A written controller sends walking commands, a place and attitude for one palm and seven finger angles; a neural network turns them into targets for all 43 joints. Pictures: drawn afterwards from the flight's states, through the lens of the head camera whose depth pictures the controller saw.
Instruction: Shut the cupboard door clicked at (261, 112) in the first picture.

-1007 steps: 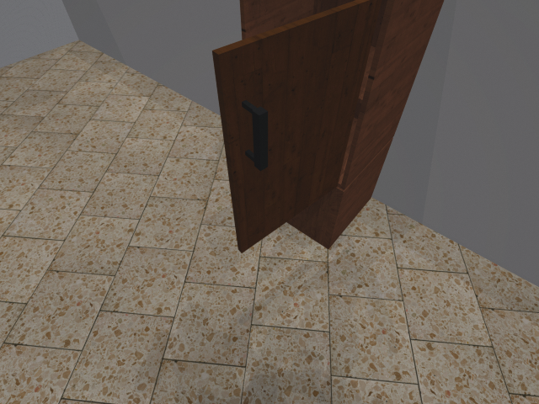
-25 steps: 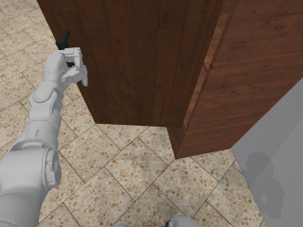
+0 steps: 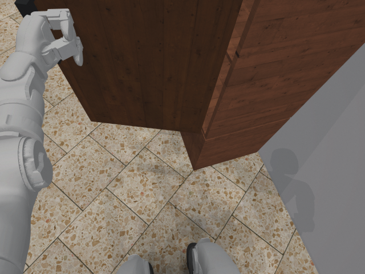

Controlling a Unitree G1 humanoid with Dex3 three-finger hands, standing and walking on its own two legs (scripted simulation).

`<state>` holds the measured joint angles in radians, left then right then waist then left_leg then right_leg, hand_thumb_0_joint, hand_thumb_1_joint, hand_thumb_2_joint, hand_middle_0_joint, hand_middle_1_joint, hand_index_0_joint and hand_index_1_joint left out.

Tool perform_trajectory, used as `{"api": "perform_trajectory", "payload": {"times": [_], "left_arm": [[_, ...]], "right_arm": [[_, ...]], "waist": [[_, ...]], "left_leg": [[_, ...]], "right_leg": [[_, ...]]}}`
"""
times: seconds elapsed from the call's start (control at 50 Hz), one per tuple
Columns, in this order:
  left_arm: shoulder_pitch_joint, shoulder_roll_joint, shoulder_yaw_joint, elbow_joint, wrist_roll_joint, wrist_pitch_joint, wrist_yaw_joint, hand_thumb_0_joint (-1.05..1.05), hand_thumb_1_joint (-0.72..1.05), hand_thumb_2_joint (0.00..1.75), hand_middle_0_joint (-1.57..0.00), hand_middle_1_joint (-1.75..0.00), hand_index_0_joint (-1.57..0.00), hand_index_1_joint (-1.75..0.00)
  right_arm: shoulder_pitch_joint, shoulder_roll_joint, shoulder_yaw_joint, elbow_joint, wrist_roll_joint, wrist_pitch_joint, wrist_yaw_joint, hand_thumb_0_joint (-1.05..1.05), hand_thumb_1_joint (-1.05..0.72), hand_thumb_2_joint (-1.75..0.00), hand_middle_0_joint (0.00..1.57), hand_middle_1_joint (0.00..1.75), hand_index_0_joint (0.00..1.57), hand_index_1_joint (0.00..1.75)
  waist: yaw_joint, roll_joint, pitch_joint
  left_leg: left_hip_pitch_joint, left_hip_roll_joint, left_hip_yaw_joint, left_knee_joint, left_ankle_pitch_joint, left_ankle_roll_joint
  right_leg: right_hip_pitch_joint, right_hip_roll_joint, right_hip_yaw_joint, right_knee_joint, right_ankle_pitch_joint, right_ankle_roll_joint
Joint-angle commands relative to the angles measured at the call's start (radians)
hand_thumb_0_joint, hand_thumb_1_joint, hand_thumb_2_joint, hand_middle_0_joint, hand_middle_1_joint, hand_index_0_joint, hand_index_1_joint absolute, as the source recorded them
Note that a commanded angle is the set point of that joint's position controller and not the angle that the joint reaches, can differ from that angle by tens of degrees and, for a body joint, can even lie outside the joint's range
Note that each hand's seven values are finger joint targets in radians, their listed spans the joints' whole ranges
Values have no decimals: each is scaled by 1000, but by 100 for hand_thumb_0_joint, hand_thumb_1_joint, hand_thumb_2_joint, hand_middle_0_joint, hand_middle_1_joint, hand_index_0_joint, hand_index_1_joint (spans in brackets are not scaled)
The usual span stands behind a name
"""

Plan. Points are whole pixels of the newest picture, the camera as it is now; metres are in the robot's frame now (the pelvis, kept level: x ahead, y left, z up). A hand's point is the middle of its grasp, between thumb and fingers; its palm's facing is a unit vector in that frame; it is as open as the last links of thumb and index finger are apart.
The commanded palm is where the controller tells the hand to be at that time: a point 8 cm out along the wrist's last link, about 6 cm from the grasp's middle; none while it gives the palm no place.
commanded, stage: push the door shut along its arc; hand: left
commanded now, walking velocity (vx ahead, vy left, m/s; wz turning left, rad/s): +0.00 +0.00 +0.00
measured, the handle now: (45, 27) +0.62 +0.20 +0.12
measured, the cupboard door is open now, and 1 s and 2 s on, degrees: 67 56 52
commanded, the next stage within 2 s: pull the fist back off the door in 0.84 s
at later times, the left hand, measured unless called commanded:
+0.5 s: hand (95, 25) +0.60 +0.10 +0.14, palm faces -0.35 -0.94 -0.01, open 3.0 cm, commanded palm +0.61 +0.14 +0.13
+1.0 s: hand (104, 15) +0.62 +0.08 +0.14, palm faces -0.32 -0.94 +0.06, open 3.3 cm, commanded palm +0.64 +0.09 +0.13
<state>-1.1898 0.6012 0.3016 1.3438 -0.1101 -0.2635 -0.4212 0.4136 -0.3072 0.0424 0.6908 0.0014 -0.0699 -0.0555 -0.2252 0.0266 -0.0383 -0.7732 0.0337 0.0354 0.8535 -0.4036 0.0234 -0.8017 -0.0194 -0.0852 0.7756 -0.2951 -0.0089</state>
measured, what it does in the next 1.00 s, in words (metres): stands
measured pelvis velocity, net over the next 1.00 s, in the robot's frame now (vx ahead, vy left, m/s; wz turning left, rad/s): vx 0.02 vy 0.01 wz -0.01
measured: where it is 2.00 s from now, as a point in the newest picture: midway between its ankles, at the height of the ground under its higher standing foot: outside the picture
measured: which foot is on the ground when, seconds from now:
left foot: down 0.00-1.00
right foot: down 0.00-1.00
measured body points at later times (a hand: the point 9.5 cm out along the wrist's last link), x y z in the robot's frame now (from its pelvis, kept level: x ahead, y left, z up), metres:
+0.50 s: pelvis +0.02 +0.01 -0.01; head +0.18 +0.01 +0.41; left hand +0.61 +0.15 +0.14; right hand -0.05 -0.26 -0.11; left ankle +0.00 +0.10 -0.70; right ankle +0.04 -0.12 -0.70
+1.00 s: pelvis +0.02 +0.01 -0.02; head +0.20 +0.02 +0.39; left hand +0.63 +0.13 +0.14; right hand -0.06 -0.26 -0.11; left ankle +0.00 +0.10 -0.70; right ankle +0.04 -0.12 -0.70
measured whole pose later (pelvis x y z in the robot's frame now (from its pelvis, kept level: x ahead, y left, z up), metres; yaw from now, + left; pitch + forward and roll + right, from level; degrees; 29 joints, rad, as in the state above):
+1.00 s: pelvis +0.02 +0.01 -0.02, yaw +0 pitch +27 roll -4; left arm -1.54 0.63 0.25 1.45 -0.05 -0.14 -0.38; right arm 0.44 -0.29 0.04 0.72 -0.05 -0.06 -0.04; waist -0.30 0.06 -0.05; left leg -0.99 0.05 0.00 1.00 -0.48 0.03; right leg -0.99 -0.01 -0.11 0.88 -0.36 -0.01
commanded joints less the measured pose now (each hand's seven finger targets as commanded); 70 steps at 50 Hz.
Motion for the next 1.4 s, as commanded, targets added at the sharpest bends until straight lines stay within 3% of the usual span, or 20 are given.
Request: {"api": "perform_trajectory", "payload": {"times": [0.0, 0.14, 0.22, 0.26, 0.36, 0.42, 0.48, 0.7, 0.76, 0.92, 0.94, 0.98, 1.04, 1.08, 1.12, 1.16, 1.2, 1.26, 1.32, 1.38], "left_arm": [[-574, 226, 23, -195, -2, -44, -27, 0, 90, 90, -130, -150, -130, -150], [-631, 153, -15, -218, -14, -26, -42, 0, 90, 90, -130, -150, -130, -150], [-644, 243, 41, -166, 15, -4, -25, 0, 90, 90, -130, -150, -130, -150], [-663, 281, 56, -179, 33, -16, -12, 0, 90, 90, -130, -150, -130, -150], [-671, 219, 17, -191, 43, -11, -23, 0, 90, 90, -130, -150, -130, -150], [-708, 235, 13, -130, 47, 20, -34, 0, 90, 90, -130, -150, -130, -150], [-753, 253, 19, -150, 46, 19, -44, 0, 90, 90, -130, -150, -130, -150], [-852, 173, -48, -133, 48, 34, -59, 0, 90, 90, -130, -150, -130, -150], [-895, 132, -73, -178, 46, 27, -58, 0, 90, 90, -130, -150, -130, -150], [-933, 58, -123, -117, 49, 52, -59, 0, 90, 90, -130, -150, -130, -150], [-960, 115, 96, -138, -18, 79, 154, 0, 90, 90, -130, -150, -130, -150], [-917, 67, 90, -118, 46, 88, 357, 0, 90, 90, -130, -150, -130, -150], [-898, 29, 76, -174, 179, 15, 572, 0, 90, 90, -130, -150, -130, -150], [-865, 34, 32, -177, 261, -22, 595, 0, 90, 90, -130, -150, -130, -150], [-878, 38, 0, -186, 277, -27, 561, 0, 90, 90, -130, -150, -130, -150], [-831, 80, 36, -176, 242, -11, 515, 0, 90, 90, -130, -150, -130, -150], [-804, 100, 63, -155, 202, 8, 481, 0, 90, 90, -130, -150, -130, -150], [-747, 134, 117, -227, 161, -34, 470, 0, 90, 90, -130, -150, -130, -150], [-625, 118, 122, -249, 158, -92, 475, 0, 90, 90, -130, -150, -130, -150], [-551, 12, 47, -226, 154, -102, 465, 0, 90, 90, -130, -150, -130, -150]], "right_arm": [[202, -188, -69, -28, 0, -4, -15, 0, -90, -90, 20, 30, 20, 30], [232, -187, -76, -17, -12, 3, -11, 0, -90, -90, 20, 30, 20, 30], [244, -192, -71, -20, -18, 13, -10, 0, -90, -90, 20, 30, 20, 30], [250, -190, -67, -24, -21, 18, -10, 0, -90, -90, 20, 30, 20, 30], [261, -187, -78, -26, -27, 28, -6, 0, -90, -90, 20, 30, 20, 30], [270, -193, -74, -17, -26, 35, -12, 0, -90, -90, 20, 30, 20, 30], [277, -194, -75, -7, -31, 33, -14, 0, -90, -90, 20, 30, 20, 30], [282, -194, -75, 31, -39, 29, -9, 0, -90, -90, 20, 30, 20, 30], [286, -194, -82, 45, -42, 24, -6, 0, -90, -90, 20, 30, 20, 30], [277, -193, -76, 68, -41, 12, -6, 0, -90, -90, 20, 30, 20, 30], [330, -158, -54, 22, -62, -2, 11, 0, -90, -90, 20, 30, 20, 30], [368, -156, -60, 14, -88, 1, 56, 0, -90, -90, 20, 30, 20, 30], [393, -145, -67, -3, -131, 11, 115, 0, -90, -90, 20, 30, 20, 30], [400, -151, -80, -5, -132, 25, 140, 0, -90, -90, 20, 30, 20, 30], [404, -153, -88, -9, -121, 40, 145, 0, -90, -90, 20, 30, 20, 30], [396, -157, -89, -22, -103, 52, 134, 0, -90, -90, 20, 30, 20, 30], [388, -155, -82, -32, -90, 58, 122, 0, -90, -90, 20, 30, 20, 30], [380, -146, -80, -44, -86, 48, 112, 0, -90, -90, 20, 30, 20, 30], [368, -139, -87, -46, -83, 39, 116, 0, -90, -90, 20, 30, 20, 30], [358, -136, -97, -33, -74, 41, 118, 0, -90, -90, 20, 30, 20, 30]], "waist": [[-56, 87, -489], [-76, 140, -540], [-74, 104, -510], [-71, 138, -534], [-84, 157, -590], [-111, 98, -523], [-116, 139, -574], [-154, 196, -559], [-161, 252, -614], [-189, 228, -572], [-152, 292, -570], [-165, 204, -618], [-163, 191, -630], [-152, 208, -664], [-150, 233, -679], [-123, 215, -719], [-115, 159, -670], [-85, 135, -676], [-52, 91, -635], [-56, 84, -562]], "left_leg": [[261, -20, -82, -66, 293, 8], [388, -9, -109, -39, 427, -1], [287, -16, -99, -31, 385, 2], [290, -16, -99, -21, 415, 0], [358, -12, -101, 2, 501, -4], [269, -16, -92, 0, 411, 6], [298, -16, -94, 15, 445, 5], [339, -11, -109, 57, 484, 3], [429, -3, -126, 76, 566, 0], [384, -8, -120, 94, 498, 8], [291, 10, -148, 81, 507, -9], [263, 17, -167, 85, 533, -16], [239, 7, -155, 97, 538, -16], [252, -1, -139, 89, 541, -18], [276, -10, -124, 62, 519, -16], [281, -21, -106, 40, 512, -11], [221, -26, -87, 6, 430, -1], [213, -27, -73, -25, 417, 2], [186, -30, -54, -50, 401, 2], [226, -27, -47, -74, 397, 1]], "right_leg": [[197, 46, 66, -67, 230, -6], [102, 57, 35, -44, 268, -15], [136, 57, 43, -38, 275, -11], [137, 56, 45, -24, 298, -13], [108, 61, 40, -12, 351, -11], [116, 61, 39, -23, 320, -7], [113, 63, 39, -11, 344, -12], [-3, 73, 14, 14, 315, -20], [-63, 79, 8, 31, 317, -21], [-108, 83, -8, 45, 277, -23], [-55, 65, 15, 20, 289, -21], [-27, 62, 13, 41, 303, 2], [-23, 59, 12, 51, 318, 7], [3, 57, 21, 50, 329, -1], [53, 56, 26, 30, 346, -6], [139, 59, 36, 11, 392, -10], [211, 60, 42, -17, 390, -5], [288, 60, 54, -38, 422, -4], [344, 61, 58, -50, 442, -3], [304, 61, 49, -72, 418, -2]]}}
